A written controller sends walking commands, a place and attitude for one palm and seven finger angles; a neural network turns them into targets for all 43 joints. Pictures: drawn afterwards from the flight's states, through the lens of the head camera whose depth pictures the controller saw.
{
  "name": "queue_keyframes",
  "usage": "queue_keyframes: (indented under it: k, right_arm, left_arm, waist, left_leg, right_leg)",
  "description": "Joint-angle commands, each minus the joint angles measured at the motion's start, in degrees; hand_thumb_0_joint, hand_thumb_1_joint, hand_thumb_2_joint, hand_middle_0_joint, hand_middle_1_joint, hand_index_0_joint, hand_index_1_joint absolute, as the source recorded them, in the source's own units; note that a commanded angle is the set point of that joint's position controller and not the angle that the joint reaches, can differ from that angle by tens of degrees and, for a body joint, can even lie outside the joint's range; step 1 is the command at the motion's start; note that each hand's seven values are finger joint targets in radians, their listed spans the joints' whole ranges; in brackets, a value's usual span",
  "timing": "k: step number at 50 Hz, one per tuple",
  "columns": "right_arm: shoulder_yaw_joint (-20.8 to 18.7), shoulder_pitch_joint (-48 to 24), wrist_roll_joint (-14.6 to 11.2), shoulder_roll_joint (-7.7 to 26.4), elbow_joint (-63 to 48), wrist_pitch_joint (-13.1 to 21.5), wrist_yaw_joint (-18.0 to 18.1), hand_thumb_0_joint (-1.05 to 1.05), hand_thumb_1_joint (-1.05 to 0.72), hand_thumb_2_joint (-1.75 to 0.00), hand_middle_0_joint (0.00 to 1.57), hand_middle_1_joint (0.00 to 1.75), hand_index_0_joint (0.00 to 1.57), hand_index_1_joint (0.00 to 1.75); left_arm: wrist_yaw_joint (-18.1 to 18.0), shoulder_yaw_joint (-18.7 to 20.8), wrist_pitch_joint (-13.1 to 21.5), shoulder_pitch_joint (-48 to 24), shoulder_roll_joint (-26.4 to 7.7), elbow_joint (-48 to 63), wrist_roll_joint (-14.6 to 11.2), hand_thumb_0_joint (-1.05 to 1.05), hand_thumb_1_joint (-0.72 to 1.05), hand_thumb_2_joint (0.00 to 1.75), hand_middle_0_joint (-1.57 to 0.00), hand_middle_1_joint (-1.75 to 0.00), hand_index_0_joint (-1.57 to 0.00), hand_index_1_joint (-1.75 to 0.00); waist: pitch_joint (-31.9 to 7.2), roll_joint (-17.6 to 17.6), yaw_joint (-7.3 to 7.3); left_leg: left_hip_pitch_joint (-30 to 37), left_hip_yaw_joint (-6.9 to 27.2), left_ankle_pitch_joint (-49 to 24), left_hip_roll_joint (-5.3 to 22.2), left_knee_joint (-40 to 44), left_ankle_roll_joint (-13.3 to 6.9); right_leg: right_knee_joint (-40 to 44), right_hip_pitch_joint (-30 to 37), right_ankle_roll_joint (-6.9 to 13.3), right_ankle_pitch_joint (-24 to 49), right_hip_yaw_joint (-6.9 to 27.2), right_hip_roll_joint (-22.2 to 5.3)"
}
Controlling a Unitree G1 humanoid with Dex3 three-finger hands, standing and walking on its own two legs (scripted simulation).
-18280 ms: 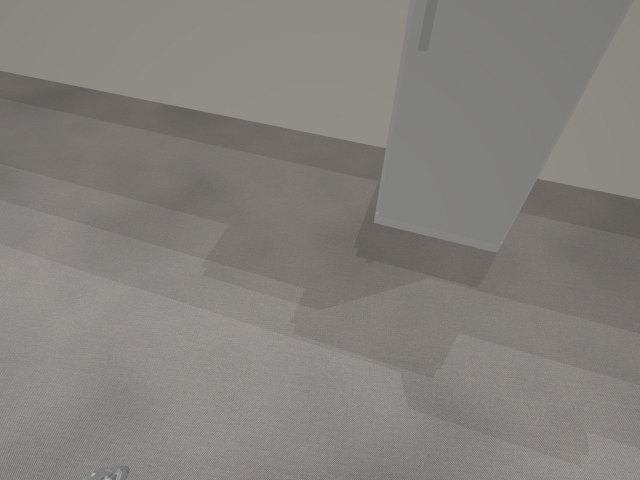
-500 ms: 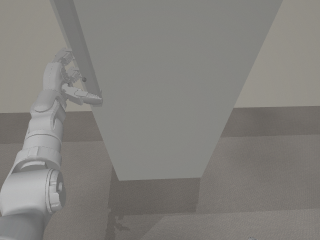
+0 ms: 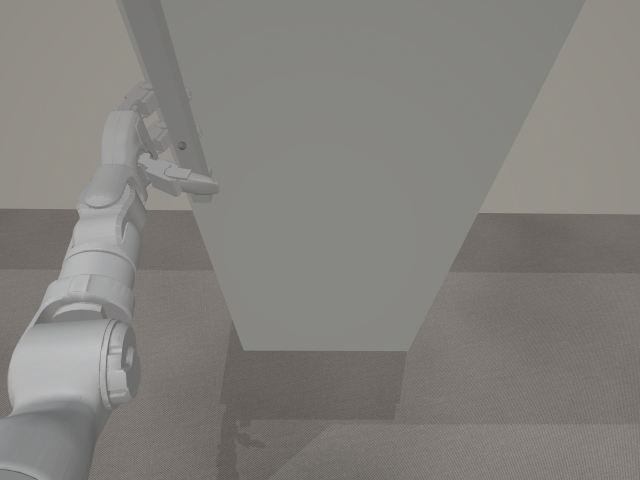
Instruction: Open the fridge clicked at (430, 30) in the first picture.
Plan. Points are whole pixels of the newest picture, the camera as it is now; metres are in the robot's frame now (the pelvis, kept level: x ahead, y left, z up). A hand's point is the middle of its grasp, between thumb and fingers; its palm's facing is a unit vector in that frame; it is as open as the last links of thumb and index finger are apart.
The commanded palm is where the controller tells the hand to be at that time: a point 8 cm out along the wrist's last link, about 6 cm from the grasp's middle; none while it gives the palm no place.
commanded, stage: move the hooked fingers beside the handle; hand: left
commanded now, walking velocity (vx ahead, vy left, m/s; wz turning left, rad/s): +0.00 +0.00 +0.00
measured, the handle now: (167, 58) +0.51 +0.18 +0.25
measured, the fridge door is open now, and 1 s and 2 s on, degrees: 0 0 0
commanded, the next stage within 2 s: none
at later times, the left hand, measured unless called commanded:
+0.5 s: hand (176, 144) +0.47 +0.19 +0.17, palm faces -0.01 -1.00 +0.00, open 13.6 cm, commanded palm +0.45 +0.24 +0.16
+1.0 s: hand (151, 147) +0.46 +0.22 +0.17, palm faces +0.02 -1.00 +0.00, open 13.8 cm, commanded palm +0.44 +0.26 +0.16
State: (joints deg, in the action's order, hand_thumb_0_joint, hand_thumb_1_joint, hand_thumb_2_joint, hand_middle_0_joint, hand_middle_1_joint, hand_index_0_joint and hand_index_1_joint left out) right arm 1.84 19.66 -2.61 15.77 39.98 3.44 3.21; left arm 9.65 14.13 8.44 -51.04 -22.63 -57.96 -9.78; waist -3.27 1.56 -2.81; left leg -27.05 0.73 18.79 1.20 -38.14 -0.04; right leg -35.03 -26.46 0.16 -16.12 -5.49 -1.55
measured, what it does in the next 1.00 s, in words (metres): stands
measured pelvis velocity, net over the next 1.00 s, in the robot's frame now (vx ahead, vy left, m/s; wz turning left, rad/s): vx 0.00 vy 0.01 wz -0.04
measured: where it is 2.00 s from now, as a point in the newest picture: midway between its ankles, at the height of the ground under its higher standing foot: outside the picture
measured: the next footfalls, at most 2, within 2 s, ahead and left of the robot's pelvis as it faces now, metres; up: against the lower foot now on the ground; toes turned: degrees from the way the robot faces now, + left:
none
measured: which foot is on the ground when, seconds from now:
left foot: down 0.00-1.00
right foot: down 0.00-1.00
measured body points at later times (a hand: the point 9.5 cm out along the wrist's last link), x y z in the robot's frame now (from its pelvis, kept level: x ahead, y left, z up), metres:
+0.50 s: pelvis -0.01 +0.00 +0.00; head +0.04 +0.00 +0.45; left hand +0.46 +0.24 +0.17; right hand +0.03 -0.27 -0.12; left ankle +0.00 +0.12 -0.72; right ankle +0.01 -0.12 -0.72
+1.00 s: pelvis +0.00 +0.01 +0.00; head +0.04 +0.01 +0.45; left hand +0.46 +0.27 +0.17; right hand +0.04 -0.27 -0.11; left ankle +0.00 +0.12 -0.72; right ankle +0.01 -0.12 -0.72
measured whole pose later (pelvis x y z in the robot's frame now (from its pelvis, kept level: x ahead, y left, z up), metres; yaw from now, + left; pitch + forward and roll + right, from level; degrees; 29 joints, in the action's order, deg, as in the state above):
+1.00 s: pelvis +0.00 +0.01 +0.00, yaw -2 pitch +8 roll -1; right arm 2.2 21.8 -3.4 16.6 37.3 1.8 4.4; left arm 17.1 21.4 9.8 -47.2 -30.1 -59.0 -9.7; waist -3.5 1.6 -5.0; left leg -27.0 -1.4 18.7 2.2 -37.7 -0.4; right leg -33.7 -27.0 -0.2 -14.6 -3.2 -0.5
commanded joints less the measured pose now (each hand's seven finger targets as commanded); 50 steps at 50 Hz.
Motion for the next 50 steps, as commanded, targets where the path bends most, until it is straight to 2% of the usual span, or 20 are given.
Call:
queue_keyframes:
  k: [1, 5, 7, 9, 12, 16, 20, 23, 26, 27, 28, 30, 31, 35, 39, 41, 42, 43, 48, 50]
  right_arm:
    - [-3.1, 3.1, 0.0, 8.5, -5.7, 2.1, 1.2, 0.00, -0.90, -0.90, 0.20, 0.30, 0.20, 0.30]
    - [-2.8, 3.0, -0.2, 8.7, -5.8, 2.1, 1.3, 0.00, -0.90, -0.90, 0.20, 0.30, 0.20, 0.30]
    - [-2.9, 3.6, -0.1, 9.1, -5.6, 1.9, 1.5, 0.00, -0.90, -0.90, 0.20, 0.30, 0.20, 0.30]
    - [-2.7, 3.7, -0.2, 9.0, -5.7, 1.9, 1.6, 0.00, -0.90, -0.90, 0.20, 0.30, 0.20, 0.30]
    - [-2.8, 4.2, -0.2, 9.2, -6.0, 1.9, 1.6, 0.00, -0.90, -0.90, 0.20, 0.30, 0.20, 0.30]
    - [-2.8, 4.6, -0.1, 9.4, -6.3, 1.7, 1.7, 0.00, -0.90, -0.90, 0.20, 0.30, 0.20, 0.30]
    - [-2.7, 4.7, -0.3, 9.6, -6.3, 1.7, 1.8, 0.00, -0.90, -0.90, 0.20, 0.30, 0.20, 0.30]
    - [-2.8, 5.0, -0.2, 9.8, -6.8, 1.6, 1.8, 0.00, -0.90, -0.90, 0.20, 0.30, 0.20, 0.30]
    - [-2.8, 5.2, -0.1, 9.6, -7.3, 1.4, 1.8, 0.00, -0.90, -0.90, 0.20, 0.30, 0.20, 0.30]
    - [-2.8, 4.9, -0.2, 9.6, -7.4, 1.4, 1.7, 0.00, -0.90, -0.90, 0.20, 0.30, 0.20, 0.30]
    - [-2.8, 4.6, -0.2, 9.4, -7.8, 1.3, 1.7, 0.00, -0.90, -0.90, 0.20, 0.30, 0.20, 0.30]
    - [-2.9, 4.5, -0.2, 9.4, -7.9, 1.4, 1.7, 0.00, -0.90, -0.90, 0.20, 0.30, 0.20, 0.30]
    - [-2.8, 4.9, -0.2, 9.9, -7.7, 1.2, 1.9, 0.00, -0.90, -0.90, 0.20, 0.30, 0.20, 0.30]
    - [-2.7, 4.3, -0.4, 9.7, -8.2, 1.0, 1.9, 0.00, -0.90, -0.90, 0.20, 0.30, 0.20, 0.30]
    - [-2.8, 4.3, -0.3, 9.7, -8.9, 0.7, 1.9, 0.00, -0.90, -0.90, 0.20, 0.30, 0.20, 0.30]
    - [-2.9, 4.2, -0.3, 9.7, -9.3, 0.7, 1.8, 0.00, -0.90, -0.90, 0.20, 0.30, 0.20, 0.30]
    - [-2.9, 4.0, -0.4, 9.7, -9.2, 0.6, 1.9, 0.00, -0.90, -0.90, 0.20, 0.30, 0.20, 0.30]
    - [-2.8, 3.8, -0.5, 9.5, -9.3, 0.6, 1.9, 0.00, -0.90, -0.90, 0.20, 0.30, 0.20, 0.30]
    - [-3.1, 4.1, -0.7, 9.7, -8.2, 0.7, 2.3, 0.00, -0.90, -0.90, 0.20, 0.30, 0.20, 0.30]
    - [-3.1, 4.3, -0.6, 9.9, -7.9, 0.8, 2.4, 0.00, -0.90, -0.90, 0.20, 0.30, 0.20, 0.30]
  left_arm:
    - [1.9, 0.5, 3.9, -30.4, -9.6, 11.2, -0.2, 0.00, -0.50, 0.30, -0.30, -1.20, -0.30, -1.20]
    - [2.8, 0.6, 4.0, -31.3, -10.4, 10.0, -0.4, 0.00, -0.50, 0.30, -0.30, -1.20, -0.30, -1.20]
    - [2.7, 3.6, 4.2, -30.6, -14.4, 8.5, -0.1, 0.00, -0.50, 0.30, -0.30, -1.20, -0.30, -1.20]
    - [3.2, 2.9, 3.9, -30.4, -13.7, 6.7, -0.2, 0.00, -0.50, 0.30, -0.30, -1.20, -0.30, -1.20]
    - [3.5, 4.6, 4.5, -30.3, -16.2, 7.2, 0.0, 0.00, -0.50, 0.30, -0.30, -1.20, -0.30, -1.20]
    - [4.1, 6.4, 4.9, -29.1, -18.4, 6.3, -0.3, 0.00, -0.50, 0.30, -0.30, -1.20, -0.30, -1.20]
    - [4.6, 6.7, 4.4, -29.9, -19.4, 5.0, -0.1, 0.00, -0.50, 0.30, -0.30, -1.20, -0.30, -1.20]
    - [4.6, 8.8, 4.8, -29.1, -22.1, 5.5, 0.1, 0.00, -0.50, 0.30, -0.30, -1.20, -0.30, -1.20]
    - [4.8, 8.5, 5.3, -27.7, -21.1, 6.2, -0.2, 0.00, -0.50, 0.30, -0.30, -1.20, -0.30, -1.20]
    - [4.8, 9.8, 5.7, -27.6, -22.8, 7.1, -0.1, 0.00, -0.50, 0.30, -0.30, -1.20, -0.30, -1.20]
    - [4.9, 8.6, 5.8, -27.5, -21.6, 8.1, 0.0, 0.00, -0.50, 0.30, -0.30, -1.20, -0.30, -1.20]
    - [4.8, 9.2, 5.7, -26.2, -21.6, 7.5, -0.1, 0.00, -0.50, 0.30, -0.30, -1.20, -0.30, -1.20]
    - [4.6, 11.0, 5.8, -25.5, -24.1, 6.9, -0.1, 0.00, -0.50, 0.30, -0.30, -1.20, -0.30, -1.20]
    - [5.0, 10.4, 5.5, -26.2, -24.7, 8.5, 0.8, 0.00, -0.50, 0.30, -0.30, -1.20, -0.30, -1.20]
    - [5.2, 13.0, 5.5, -23.1, -27.0, 9.6, 0.3, 0.00, -0.50, 0.30, -0.30, -1.20, -0.30, -1.20]
    - [5.5, 12.2, 5.6, -21.9, -25.6, 10.6, -0.1, 0.00, -0.50, 0.30, -0.30, -1.20, -0.30, -1.20]
    - [5.7, 13.0, 5.7, -22.1, -27.1, 11.2, 0.2, 0.00, -0.50, 0.30, -0.30, -1.20, -0.30, -1.20]
    - [6.2, 10.6, 5.4, -22.6, -24.3, 11.6, 0.0, 0.00, -0.50, 0.30, -0.30, -1.20, -0.30, -1.20]
    - [7.9, 7.6, 4.9, -25.5, -21.0, 12.5, -1.3, 0.00, -0.50, 0.30, -0.30, -1.20, -0.30, -1.20]
    - [8.1, 7.9, 4.4, -25.5, -21.3, 12.1, -1.5, 0.00, -0.50, 0.30, -0.30, -1.20, -0.30, -1.20]
  waist:
    - [-18.4, 0.4, -3.91]
    - [-16.5, 0.8, -4.36]
    - [-17.0, 0.2, -3.94]
    - [-15.3, -0.7, -4.43]
    - [-17.8, 0.5, -3.91]
    - [-17.7, -0.3, -3.48]
    - [-15.8, -0.3, -4.06]
    - [-17.8, -0.7, -3.44]
    - [-17.6, -0.2, -3.19]
    - [-18.4, 0.4, -2.55]
    - [-19.0, 2.3, -2.65]
    - [-17.9, 0.2, -2.59]
    - [-17.7, -1.2, -2.38]
    - [-17.7, 2.0, -2.36]
    - [-18.9, 0.5, -1.24]
    - [-19.4, 0.6, -1.34]
    - [-19.8, 1.8, -1.11]
    - [-19.2, 2.8, -1.90]
    - [-18.2, 3.0, -3.40]
    - [-18.1, 2.0, -3.27]
  left_leg:
    - [10.0, 1.2, -11.3, -1.3, 4.4, -1.7]
    - [8.3, 1.0, -8.3, -1.3, 4.9, -1.8]
    - [7.4, 1.0, -8.2, -1.3, 4.9, -1.9]
    - [6.3, 0.9, -6.4, -1.3, 5.1, -2.0]
    - [6.8, 0.8, -7.3, -1.3, 4.8, -2.0]
    - [5.4, 0.4, -7.1, -1.3, 4.8, -2.1]
    - [4.3, 0.4, -5.4, -1.2, 5.1, -2.0]
    - [4.2, 0.3, -6.0, -1.2, 4.9, -2.1]
    - [5.0, 0.2, -7.6, -1.1, 4.9, -2.1]
    - [4.9, 0.2, -7.6, -1.1, 5.0, -1.9]
    - [5.9, 0.1, -7.5, -1.1, 5.1, -1.8]
    - [5.4, 0.1, -6.7, -0.9, 5.2, -1.9]
    - [4.4, -0.1, -7.2, -0.9, 5.1, -2.1]
    - [4.9, -0.2, -7.0, -0.9, 5.6, -1.9]
    - [4.6, -0.3, -8.9, -0.9, 5.6, -1.9]
    - [5.6, -0.7, -10.3, -0.8, 5.3, -2.0]
    - [5.9, -0.5, -11.1, -0.7, 5.5, -1.8]
    - [6.8, -0.7, -11.1, -0.8, 5.4, -1.8]
    - [9.6, 0.3, -10.5, -0.4, 5.5, -1.8]
    - [9.7, 0.7, -10.9, -0.4, 5.6, -1.7]
  right_leg:
    - [4.2, 5.9, 1.2, 12.3, 3.1, 2.2]
    - [4.7, 4.9, 0.9, 10.0, 3.5, 2.2]
    - [4.7, 5.9, 0.9, 10.0, 3.7, 2.1]
    - [5.2, 5.0, 0.7, 8.5, 3.8, 2.1]
    - [4.8, 5.9, 0.7, 9.3, 4.0, 2.1]
    - [4.7, 7.2, 0.7, 9.4, 4.1, 2.0]
    - [5.3, 5.9, 0.4, 7.9, 4.4, 2.0]
    - [4.9, 7.2, 0.3, 8.5, 4.6, 2.0]
    - [4.6, 7.3, 0.6, 9.6, 4.1, 2.2]
    - [4.5, 7.8, 0.5, 9.8, 4.3, 2.2]
    - [4.4, 7.3, 0.6, 9.5, 4.2, 2.2]
    - [4.8, 7.1, 0.5, 8.8, 4.2, 2.4]
    - [4.7, 8.3, 0.5, 9.2, 4.2, 2.3]
    - [4.8, 7.7, 0.6, 9.3, 4.4, 2.2]
    - [4.4, 10.0, 0.6, 11.6, 4.4, 2.3]
    - [4.3, 10.6, 0.6, 13.1, 4.3, 2.4]
    - [4.1, 10.6, 0.7, 13.7, 4.2, 2.4]
    - [4.3, 9.5, 0.7, 13.8, 4.3, 2.5]
    - [5.1, 6.4, 0.8, 11.6, 3.7, 2.6]
    - [5.1, 6.2, 0.9, 11.5, 3.5, 2.6]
